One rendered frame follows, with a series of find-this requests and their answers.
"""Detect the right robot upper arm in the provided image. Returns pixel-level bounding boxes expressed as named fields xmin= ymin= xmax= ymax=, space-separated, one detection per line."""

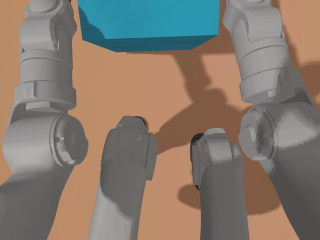
xmin=238 ymin=102 xmax=320 ymax=240

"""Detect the right robot shin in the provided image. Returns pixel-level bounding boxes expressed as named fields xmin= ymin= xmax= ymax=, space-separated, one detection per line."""
xmin=197 ymin=128 xmax=244 ymax=186

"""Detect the left robot forearm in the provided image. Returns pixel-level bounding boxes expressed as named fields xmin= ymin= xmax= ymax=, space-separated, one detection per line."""
xmin=2 ymin=0 xmax=77 ymax=157

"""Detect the right robot forearm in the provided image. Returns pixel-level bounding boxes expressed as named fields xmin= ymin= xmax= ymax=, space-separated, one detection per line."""
xmin=222 ymin=0 xmax=320 ymax=114

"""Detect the robot right thigh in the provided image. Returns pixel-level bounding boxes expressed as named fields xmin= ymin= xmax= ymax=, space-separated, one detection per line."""
xmin=191 ymin=137 xmax=250 ymax=240

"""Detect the carton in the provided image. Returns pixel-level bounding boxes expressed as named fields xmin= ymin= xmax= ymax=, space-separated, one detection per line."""
xmin=77 ymin=0 xmax=220 ymax=53

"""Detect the left robot upper arm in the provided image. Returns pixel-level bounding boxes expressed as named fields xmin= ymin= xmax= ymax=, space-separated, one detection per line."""
xmin=0 ymin=113 xmax=89 ymax=240

